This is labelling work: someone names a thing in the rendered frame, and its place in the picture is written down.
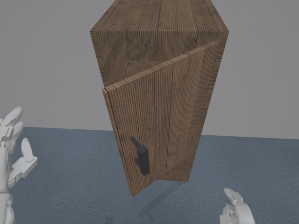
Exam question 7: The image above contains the robot right hand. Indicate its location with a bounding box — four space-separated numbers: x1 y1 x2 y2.
220 188 255 224

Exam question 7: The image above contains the robot left hand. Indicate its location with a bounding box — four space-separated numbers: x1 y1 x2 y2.
0 106 37 193

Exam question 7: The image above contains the cupboard door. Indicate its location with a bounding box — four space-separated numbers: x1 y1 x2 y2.
102 40 221 197

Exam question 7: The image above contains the left robot forearm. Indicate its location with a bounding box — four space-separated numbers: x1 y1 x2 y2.
0 192 15 224

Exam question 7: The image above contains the handle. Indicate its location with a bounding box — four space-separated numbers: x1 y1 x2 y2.
130 137 150 176

